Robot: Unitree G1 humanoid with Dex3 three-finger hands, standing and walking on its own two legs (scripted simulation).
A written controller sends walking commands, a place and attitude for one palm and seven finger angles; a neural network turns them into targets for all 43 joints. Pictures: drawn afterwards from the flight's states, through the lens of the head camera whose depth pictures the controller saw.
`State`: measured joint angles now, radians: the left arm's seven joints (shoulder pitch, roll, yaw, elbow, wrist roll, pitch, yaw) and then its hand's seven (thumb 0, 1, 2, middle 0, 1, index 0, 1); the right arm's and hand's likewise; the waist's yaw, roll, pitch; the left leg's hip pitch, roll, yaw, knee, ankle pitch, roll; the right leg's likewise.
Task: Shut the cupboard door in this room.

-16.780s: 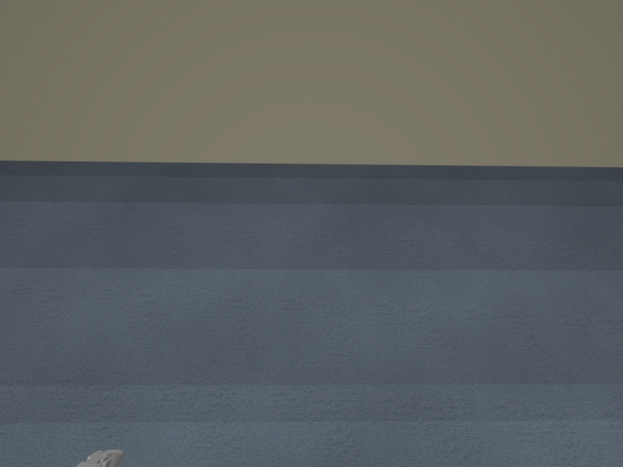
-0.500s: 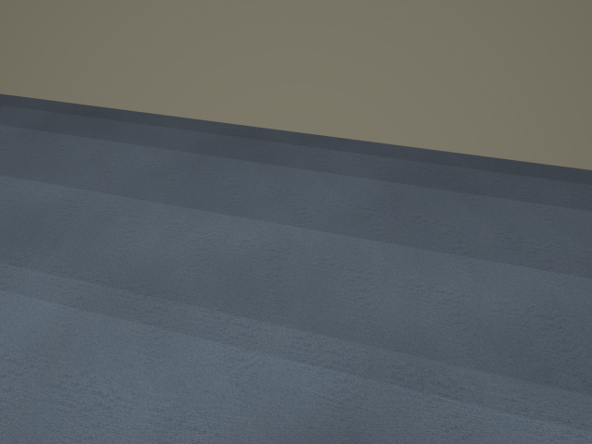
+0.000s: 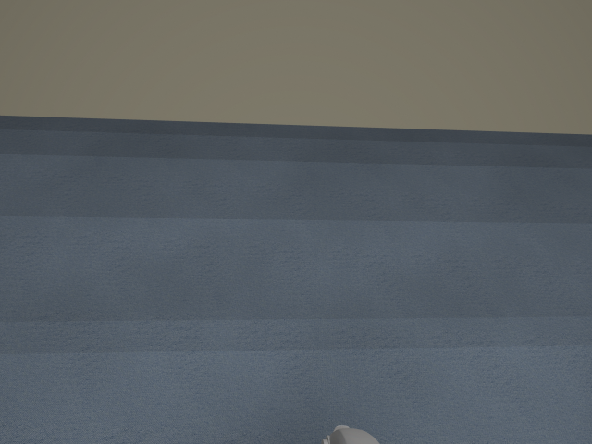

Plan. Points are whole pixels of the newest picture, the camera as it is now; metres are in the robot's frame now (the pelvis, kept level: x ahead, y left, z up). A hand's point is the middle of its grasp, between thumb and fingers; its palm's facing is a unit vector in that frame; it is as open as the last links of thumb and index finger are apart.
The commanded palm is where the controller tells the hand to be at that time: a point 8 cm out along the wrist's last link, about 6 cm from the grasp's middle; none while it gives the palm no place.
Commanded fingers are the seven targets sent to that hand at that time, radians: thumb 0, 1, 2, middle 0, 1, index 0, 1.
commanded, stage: turn or walk to find it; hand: left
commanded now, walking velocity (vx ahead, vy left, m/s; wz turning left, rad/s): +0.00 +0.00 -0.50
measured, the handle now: out of the picture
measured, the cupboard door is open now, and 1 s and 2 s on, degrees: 88 88 88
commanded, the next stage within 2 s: none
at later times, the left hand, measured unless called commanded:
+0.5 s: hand out of the picture +0.12 +0.11 -0.15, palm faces -0.24 -0.94 -0.25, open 7.4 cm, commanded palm none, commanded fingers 0.00 0.90 0.90 -0.20 -0.30 -0.20 -0.30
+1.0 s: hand (185, 442) +0.14 +0.17 -0.17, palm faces -0.41 -0.88 -0.22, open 7.4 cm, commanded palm none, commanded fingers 0.00 0.90 0.90 -0.20 -0.30 -0.20 -0.30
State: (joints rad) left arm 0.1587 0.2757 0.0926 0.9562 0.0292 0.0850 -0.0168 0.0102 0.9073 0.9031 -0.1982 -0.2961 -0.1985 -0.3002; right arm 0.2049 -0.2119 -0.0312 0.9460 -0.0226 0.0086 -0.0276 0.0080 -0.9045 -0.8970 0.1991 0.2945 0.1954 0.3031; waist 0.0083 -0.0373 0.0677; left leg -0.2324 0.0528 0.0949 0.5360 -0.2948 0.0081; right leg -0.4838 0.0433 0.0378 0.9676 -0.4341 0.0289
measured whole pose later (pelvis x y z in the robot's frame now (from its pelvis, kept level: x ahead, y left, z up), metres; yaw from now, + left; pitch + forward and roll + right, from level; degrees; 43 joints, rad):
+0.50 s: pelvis -0.02 -0.05 +0.00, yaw -15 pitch +0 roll +2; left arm 0.14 0.18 0.04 0.92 0.02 0.04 0.00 0.01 0.90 0.90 -0.20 -0.30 -0.20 -0.30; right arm 0.19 -0.26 -0.07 0.96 -0.02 0.06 -0.02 0.01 -0.91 -0.90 0.20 0.29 0.20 0.30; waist -0.01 0.03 0.10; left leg -0.48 0.09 0.04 1.09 -0.40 -0.08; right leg -0.26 0.02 -0.02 0.52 -0.26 -0.06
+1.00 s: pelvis -0.01 +0.00 +0.01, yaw -29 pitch +0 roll -2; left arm 0.20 0.28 0.09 0.95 0.03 0.08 -0.03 0.01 0.91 0.90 -0.20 -0.30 -0.20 -0.30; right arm 0.18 -0.17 -0.02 0.91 -0.02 0.00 -0.02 0.01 -0.90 -0.90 0.20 0.30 0.20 0.30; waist 0.03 -0.03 0.08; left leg -0.19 0.07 0.15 0.48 -0.29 0.03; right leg -0.50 -0.01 0.01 1.14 -0.41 0.08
